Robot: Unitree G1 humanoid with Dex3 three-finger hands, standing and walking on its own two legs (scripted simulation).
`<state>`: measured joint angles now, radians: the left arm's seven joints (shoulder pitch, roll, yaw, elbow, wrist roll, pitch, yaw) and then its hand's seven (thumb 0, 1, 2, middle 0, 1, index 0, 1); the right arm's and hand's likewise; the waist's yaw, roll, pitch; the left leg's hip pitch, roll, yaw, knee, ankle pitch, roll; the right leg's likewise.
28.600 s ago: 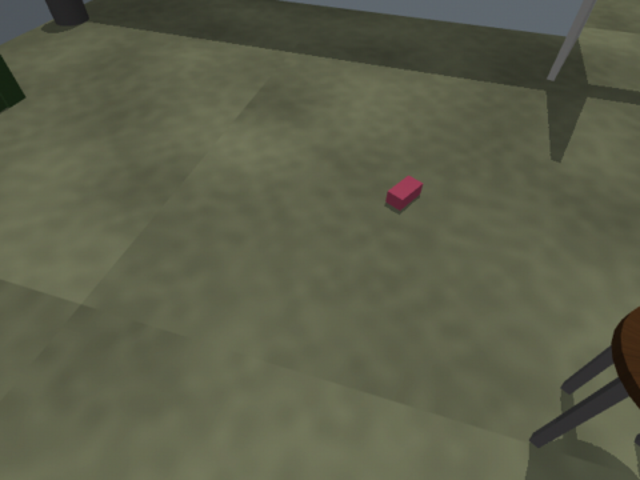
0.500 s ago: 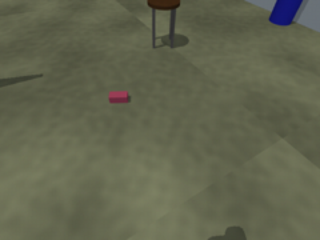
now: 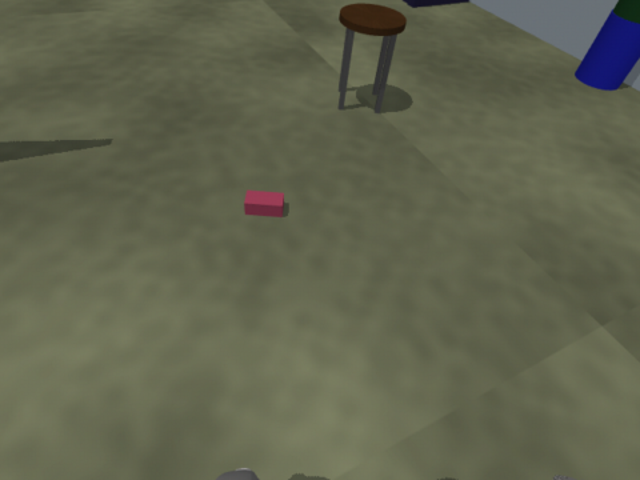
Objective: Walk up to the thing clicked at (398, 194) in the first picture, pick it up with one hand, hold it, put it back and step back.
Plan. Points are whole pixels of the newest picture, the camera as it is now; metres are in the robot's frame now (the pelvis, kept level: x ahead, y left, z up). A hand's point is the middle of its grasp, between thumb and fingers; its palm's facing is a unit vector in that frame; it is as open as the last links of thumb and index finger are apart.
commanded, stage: walk up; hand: left
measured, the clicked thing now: (264, 203) +1.30 +0.20 -0.72
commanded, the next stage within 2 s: none
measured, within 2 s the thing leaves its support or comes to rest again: neither
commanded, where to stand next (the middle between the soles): +0.98 -0.06 m, yaw -2 degrees
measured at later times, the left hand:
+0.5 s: hand (164, 356) +0.32 +0.24 -0.12, palm faces -0.11 -0.92 -0.38, open 7.4 cm
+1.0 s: hand (191, 279) +0.48 +0.24 -0.15, palm faces -0.02 -0.94 -0.35, open 7.4 cm
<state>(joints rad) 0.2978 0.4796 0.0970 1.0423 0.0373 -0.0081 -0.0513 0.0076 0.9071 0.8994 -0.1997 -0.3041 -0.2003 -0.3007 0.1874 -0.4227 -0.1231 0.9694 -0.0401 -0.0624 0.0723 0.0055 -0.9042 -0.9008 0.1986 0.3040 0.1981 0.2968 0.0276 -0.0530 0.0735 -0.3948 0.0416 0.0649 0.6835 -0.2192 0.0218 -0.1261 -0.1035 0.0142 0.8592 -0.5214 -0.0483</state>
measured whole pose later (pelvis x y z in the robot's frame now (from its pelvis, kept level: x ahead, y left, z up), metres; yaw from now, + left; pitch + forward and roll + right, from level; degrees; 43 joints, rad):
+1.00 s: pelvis +0.45 -0.04 +0.00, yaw -1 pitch -2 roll +0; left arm 0.34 0.44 0.06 0.87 0.01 -0.06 -0.04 0.01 0.90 0.90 -0.20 -0.30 -0.20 -0.30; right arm 0.22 -0.39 -0.08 0.87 -0.04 -0.06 0.07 0.01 -0.90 -0.90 0.20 0.30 0.20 0.30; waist 0.05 -0.05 0.08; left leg -0.43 0.04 0.07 0.60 -0.13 0.03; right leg -0.05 -0.04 -0.09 0.65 -0.50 -0.03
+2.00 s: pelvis +0.78 -0.07 +0.01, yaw +1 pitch -3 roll -1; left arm 0.38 0.44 0.06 0.87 0.01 -0.07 -0.03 0.01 0.90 0.90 -0.20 -0.30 -0.20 -0.30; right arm 0.25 -0.40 -0.08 0.87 -0.03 -0.04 0.08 0.01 -0.90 -0.90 0.20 0.30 0.20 0.30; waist 0.04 -0.03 0.08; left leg -0.38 0.04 0.04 0.59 -0.16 0.02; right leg -0.12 -0.09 -0.12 0.64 -0.44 0.00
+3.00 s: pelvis +0.92 -0.04 +0.02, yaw -2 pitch -3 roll -1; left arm 0.19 0.39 0.02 1.04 0.00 -0.01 -0.01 0.01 0.91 0.90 -0.20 -0.30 -0.20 -0.30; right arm 0.20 -0.37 -0.01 1.02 -0.02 -0.03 0.01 0.01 -0.90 -0.90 0.20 0.30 0.20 0.30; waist 0.01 -0.04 0.08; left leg -0.26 0.04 0.03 0.58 -0.27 0.00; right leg -0.24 -0.02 0.00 0.52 -0.22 0.01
